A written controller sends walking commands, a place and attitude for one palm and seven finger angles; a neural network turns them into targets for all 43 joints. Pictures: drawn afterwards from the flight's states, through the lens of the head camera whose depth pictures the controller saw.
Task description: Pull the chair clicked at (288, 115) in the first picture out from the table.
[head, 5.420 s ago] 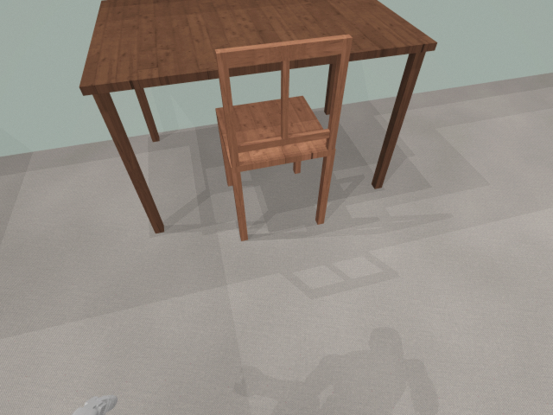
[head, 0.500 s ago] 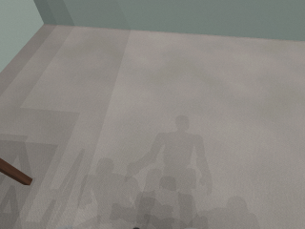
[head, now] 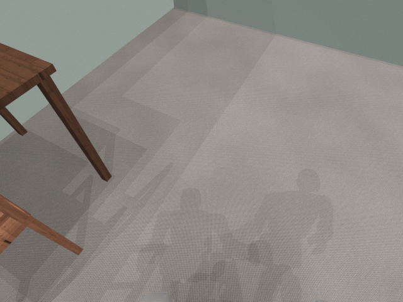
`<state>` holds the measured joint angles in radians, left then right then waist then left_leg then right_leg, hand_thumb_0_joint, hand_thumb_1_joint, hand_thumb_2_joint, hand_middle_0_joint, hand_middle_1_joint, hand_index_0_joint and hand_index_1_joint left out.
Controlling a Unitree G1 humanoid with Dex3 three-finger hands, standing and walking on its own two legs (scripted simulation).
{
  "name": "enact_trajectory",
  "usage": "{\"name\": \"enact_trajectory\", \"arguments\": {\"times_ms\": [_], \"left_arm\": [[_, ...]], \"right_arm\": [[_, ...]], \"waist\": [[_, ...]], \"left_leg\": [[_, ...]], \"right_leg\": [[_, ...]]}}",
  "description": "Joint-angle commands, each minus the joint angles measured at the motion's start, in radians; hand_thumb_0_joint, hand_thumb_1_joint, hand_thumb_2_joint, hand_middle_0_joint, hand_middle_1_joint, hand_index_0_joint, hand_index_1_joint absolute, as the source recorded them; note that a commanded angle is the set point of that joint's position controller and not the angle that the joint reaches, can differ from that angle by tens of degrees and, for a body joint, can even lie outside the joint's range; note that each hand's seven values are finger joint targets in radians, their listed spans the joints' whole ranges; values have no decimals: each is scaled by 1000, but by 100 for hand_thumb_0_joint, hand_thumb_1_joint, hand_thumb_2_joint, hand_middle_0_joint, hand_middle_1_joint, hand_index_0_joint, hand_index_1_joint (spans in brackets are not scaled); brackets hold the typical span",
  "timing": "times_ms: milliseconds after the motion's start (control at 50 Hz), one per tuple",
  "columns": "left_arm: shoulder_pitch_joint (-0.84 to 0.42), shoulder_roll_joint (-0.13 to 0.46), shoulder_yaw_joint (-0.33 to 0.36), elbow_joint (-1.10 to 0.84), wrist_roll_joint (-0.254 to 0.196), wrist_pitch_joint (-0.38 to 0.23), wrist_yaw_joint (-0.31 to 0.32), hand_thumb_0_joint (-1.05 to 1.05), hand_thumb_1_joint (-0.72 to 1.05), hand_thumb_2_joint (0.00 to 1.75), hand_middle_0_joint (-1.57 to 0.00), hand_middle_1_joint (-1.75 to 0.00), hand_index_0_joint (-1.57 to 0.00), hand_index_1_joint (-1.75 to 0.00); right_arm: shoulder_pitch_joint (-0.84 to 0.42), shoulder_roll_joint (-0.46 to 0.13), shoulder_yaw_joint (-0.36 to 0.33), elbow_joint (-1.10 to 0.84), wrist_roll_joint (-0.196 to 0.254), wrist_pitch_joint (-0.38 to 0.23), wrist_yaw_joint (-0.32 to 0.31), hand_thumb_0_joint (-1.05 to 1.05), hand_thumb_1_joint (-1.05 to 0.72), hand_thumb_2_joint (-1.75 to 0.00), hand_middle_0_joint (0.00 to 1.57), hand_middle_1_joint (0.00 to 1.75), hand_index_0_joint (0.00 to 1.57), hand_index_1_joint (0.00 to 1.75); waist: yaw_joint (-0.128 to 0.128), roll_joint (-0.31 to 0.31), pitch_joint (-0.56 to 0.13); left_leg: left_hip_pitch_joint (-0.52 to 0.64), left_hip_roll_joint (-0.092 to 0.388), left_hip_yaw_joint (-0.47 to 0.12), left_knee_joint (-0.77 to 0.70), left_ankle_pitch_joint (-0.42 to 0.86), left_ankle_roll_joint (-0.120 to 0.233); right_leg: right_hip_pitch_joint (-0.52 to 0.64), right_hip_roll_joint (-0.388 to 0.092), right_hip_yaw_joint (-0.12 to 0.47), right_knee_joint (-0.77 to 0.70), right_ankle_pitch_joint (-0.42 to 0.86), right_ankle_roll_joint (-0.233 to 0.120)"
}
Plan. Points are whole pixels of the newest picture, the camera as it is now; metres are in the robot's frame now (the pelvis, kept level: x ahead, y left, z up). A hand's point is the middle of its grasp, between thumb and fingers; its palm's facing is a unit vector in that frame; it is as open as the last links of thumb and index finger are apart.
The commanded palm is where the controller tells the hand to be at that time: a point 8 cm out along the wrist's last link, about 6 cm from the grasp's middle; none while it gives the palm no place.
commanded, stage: turn to face it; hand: left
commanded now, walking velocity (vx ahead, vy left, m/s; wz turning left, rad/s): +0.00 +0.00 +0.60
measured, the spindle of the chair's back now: out of the picture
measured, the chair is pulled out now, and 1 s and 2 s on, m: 0.00 0.00 0.00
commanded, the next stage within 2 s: take the last steps up to it in 1.76 s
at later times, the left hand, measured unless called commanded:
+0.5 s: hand out of the picture +0.07 +0.21 -0.14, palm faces +0.27 -0.91 -0.31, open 7.3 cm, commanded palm none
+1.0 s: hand out of the picture -0.11 +0.21 -0.19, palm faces +0.60 -0.76 -0.26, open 7.3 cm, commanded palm none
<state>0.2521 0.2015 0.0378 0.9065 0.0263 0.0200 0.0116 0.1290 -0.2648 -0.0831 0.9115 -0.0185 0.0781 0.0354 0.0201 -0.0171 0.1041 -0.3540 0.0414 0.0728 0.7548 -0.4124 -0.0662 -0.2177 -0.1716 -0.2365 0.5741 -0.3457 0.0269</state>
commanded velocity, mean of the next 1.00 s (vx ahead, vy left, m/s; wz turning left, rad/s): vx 0.00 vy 0.00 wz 0.60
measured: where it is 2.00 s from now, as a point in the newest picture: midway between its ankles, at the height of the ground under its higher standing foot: outside the picture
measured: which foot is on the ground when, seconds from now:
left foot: up 0.00-0.02, down 0.04-0.44, up 0.46-0.88, down 0.90-1.00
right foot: down 0.00-0.04, up 0.06-0.42, down 0.44-0.90, up 0.92-1.00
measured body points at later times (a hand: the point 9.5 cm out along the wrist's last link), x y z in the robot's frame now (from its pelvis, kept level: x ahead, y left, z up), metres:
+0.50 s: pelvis +0.01 -0.02 -0.01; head +0.05 -0.04 +0.44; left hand +0.06 +0.26 -0.11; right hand +0.14 -0.25 -0.17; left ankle -0.03 +0.12 -0.71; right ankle +0.03 -0.12 -0.74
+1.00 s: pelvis -0.01 +0.01 -0.01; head +0.01 +0.06 +0.44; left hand -0.14 +0.25 -0.17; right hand +0.24 -0.13 -0.13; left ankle -0.06 +0.09 -0.73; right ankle +0.03 -0.12 -0.68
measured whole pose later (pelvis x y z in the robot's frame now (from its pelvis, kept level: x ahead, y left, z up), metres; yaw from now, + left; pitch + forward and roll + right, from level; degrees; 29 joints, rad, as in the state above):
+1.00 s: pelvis -0.01 +0.01 -0.01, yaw +35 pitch +0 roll +0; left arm 0.25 0.28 0.07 0.94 0.01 0.08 0.02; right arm 0.12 -0.23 -0.06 0.88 -0.02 0.02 0.03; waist 0.03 -0.06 0.10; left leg -0.31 0.00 0.08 0.63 -0.33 0.05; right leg -0.41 -0.15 -0.12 1.06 -0.53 0.08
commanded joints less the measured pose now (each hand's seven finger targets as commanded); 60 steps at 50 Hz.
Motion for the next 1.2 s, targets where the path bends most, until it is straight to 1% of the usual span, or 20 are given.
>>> {"name": "enact_trajectory", "arguments": {"times_ms": [0,20,40,60,160,280,380,400,420,440,460,520,560,780,840,860,880,900,1000,1180], "left_arm": [[28,222,72,-63,-13,-7,9,0,90,90,-20,-30,-20,-30],[9,153,62,-105,-20,-6,1,0,90,90,-20,-30,-20,-30],[-53,131,46,-131,-12,3,6,0,90,90,-20,-30,-20,-30],[-81,145,47,-139,-8,9,9,0,90,90,-20,-30,-20,-30],[-59,143,59,-83,-13,10,-3,0,90,90,-20,-30,-20,-30],[-114,124,51,-116,-17,12,0,0,90,90,-20,-30,-20,-30],[0,132,54,-104,-24,-10,6,0,90,90,-20,-30,-20,-30],[46,178,65,-96,-17,-22,10,0,90,90,-20,-30,-20,-30],[52,288,85,-101,2,-33,20,0,90,90,-20,-30,-20,-30],[52,315,81,-115,-4,-25,22,0,90,90,-20,-30,-20,-30],[-3,266,75,-124,-6,-24,28,0,90,90,-20,-30,-20,-30],[-111,179,47,-146,-9,-27,21,0,90,90,-20,-30,-20,-30],[-83,170,43,-134,-6,-32,22,0,90,90,-20,-30,-20,-30],[31,236,70,-75,6,-15,18,0,90,90,-20,-30,-20,-30],[21,238,76,-66,-5,-8,12,0,90,90,-20,-30,-20,-30],[16,215,71,-72,-11,-4,9,0,90,90,-20,-30,-20,-30],[-7,139,57,-119,-20,-3,0,0,90,90,-20,-30,-20,-30],[-72,140,44,-145,-11,9,8,0,90,90,-20,-30,-20,-30],[-47,152,59,-77,-8,16,-3,0,90,90,-20,-30,-20,-30],[-125,136,50,-113,-15,13,8,0,90,90,-20,-30,-20,-30]], "right_arm": [[86,-134,-24,-76,4,-60,-10,0,-90,-90,20,30,20,30],[156,-255,-56,-69,0,-70,-19,0,-90,-90,20,30,20,30],[220,-291,-63,-39,13,-61,-25,0,-90,-90,20,30,20,30],[214,-266,-55,-39,9,-56,-29,0,-90,-90,20,30,20,30],[28,-170,-24,-84,0,-68,-46,0,-90,-90,20,30,20,30],[49,-184,-33,-76,-6,-59,-40,0,-90,-90,20,30,20,30],[-6,-177,-40,-98,-1,-51,-36,0,-90,-90,20,30,20,30],[-5,-136,-37,-103,7,-52,-33,0,-90,-90,20,30,20,30],[37,-53,-22,-121,14,-54,-28,0,-90,-90,20,30,20,30],[12,-93,-31,-135,4,-50,-30,0,-90,-90,20,30,20,30],[15,-110,-38,-125,2,-40,-27,0,-90,-90,20,30,20,30],[47,-89,-33,-68,-6,-26,-8,0,-90,-90,20,30,20,30],[50,-70,-27,-60,-1,-22,-2,0,-90,-90,20,30,20,30],[-56,-39,3,-98,8,-37,0,0,-90,-90,20,30,20,30],[29,-70,-4,-84,3,-49,-6,0,-90,-90,20,30,20,30],[105,-131,-20,-68,2,-58,-5,0,-90,-90,20,30,20,30],[180,-254,-52,-61,-3,-68,-15,0,-90,-90,20,30,20,30],[234,-283,-54,-32,8,-59,-24,0,-90,-90,20,30,20,30],[26,-160,-14,-85,1,-66,-44,0,-90,-90,20,30,20,30],[111,-164,-25,-63,-2,-65,-44,0,-90,-90,20,30,20,30]], "waist": [[-46,-69,-242],[-93,272,-279],[-115,300,-286],[-108,196,-246],[-34,173,-157],[-51,172,-139],[11,156,-179],[36,54,-195],[35,-290,-217],[46,-294,-198],[16,-182,-163],[-37,-151,-79],[-35,-156,-78],[35,-198,-134],[-15,-147,-177],[-62,-7,-219],[-106,337,-242],[-121,287,-254],[-31,171,-133],[-61,144,-157]], "left_leg": [[290,22,-20,-357,346,45],[500,302,-380,-355,766,169],[492,395,-430,-336,1056,267],[444,383,-345,-321,986,283],[246,188,-244,-359,740,209],[192,178,-339,-382,553,230],[51,117,-381,-263,507,179],[-55,53,-338,-167,337,123],[-240,-101,-153,78,-56,33],[-250,-86,-145,286,-223,24],[-235,-48,-183,402,-161,30],[-242,-11,-118,508,12,4],[-234,-10,-90,469,39,-7],[-62,-8,38,13,-25,12],[111,-22,57,-225,150,36],[290,43,-51,-336,313,65],[449,329,-438,-371,740,196],[428,398,-458,-364,917,282],[210,194,-275,-410,574,214],[269,180,-394,-402,577,253]], "right_leg": [[16,-143,58,174,475,-17],[-316,4,37,405,-89,69],[-405,36,140,529,-328,77],[-405,13,173,587,-274,66],[-330,51,218,569,-73,78],[-244,99,216,326,-90,75],[46,146,192,-54,88,58],[185,67,258,-201,161,45],[303,-226,549,-297,230,-55],[174,-349,624,-298,299,-152],[99,-320,537,-298,245,-172],[45,-166,307,-257,305,-121],[70,-148,231,-244,392,-112],[156,-217,120,-145,543,-136],[102,-194,53,-1,504,-71],[-38,-155,30,189,378,-21],[-354,4,18,431,-230,70],[-396,31,144,544,-349,67],[-349,34,221,614,-54,66],[-316,84,245,392,-76,81]]}}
